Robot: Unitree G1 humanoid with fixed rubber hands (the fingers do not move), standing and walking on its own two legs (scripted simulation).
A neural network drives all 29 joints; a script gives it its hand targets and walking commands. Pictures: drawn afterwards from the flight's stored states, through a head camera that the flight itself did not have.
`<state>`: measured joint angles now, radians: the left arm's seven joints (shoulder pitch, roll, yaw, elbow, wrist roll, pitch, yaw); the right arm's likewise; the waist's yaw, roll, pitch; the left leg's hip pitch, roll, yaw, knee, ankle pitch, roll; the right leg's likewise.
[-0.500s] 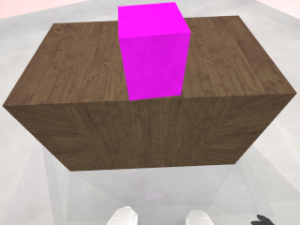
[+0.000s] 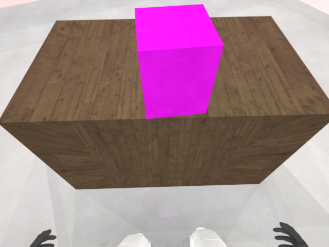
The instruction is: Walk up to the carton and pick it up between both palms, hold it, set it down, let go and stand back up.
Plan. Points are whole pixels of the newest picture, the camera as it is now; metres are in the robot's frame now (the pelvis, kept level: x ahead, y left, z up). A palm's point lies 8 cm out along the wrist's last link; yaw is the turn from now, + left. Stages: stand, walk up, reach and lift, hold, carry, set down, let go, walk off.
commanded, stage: walk up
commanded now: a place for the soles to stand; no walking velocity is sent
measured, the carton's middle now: (173, 64) +0.60 -0.02 +0.08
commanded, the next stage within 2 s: none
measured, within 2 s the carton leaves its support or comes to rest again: neither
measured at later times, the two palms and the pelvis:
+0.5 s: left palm out of the picture +0.07 +0.34 -0.07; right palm out of the picture +0.08 -0.31 -0.08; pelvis -0.03 +0.00 +0.02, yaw +0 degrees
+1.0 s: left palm out of the picture +0.07 +0.34 -0.07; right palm out of the picture +0.08 -0.32 -0.07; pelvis -0.02 +0.01 +0.03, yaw +0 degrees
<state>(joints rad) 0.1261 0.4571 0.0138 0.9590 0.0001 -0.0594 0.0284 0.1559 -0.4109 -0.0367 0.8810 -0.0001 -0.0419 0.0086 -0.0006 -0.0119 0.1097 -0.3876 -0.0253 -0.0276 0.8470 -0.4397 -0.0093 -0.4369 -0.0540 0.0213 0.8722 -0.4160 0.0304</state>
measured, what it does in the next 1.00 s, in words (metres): stands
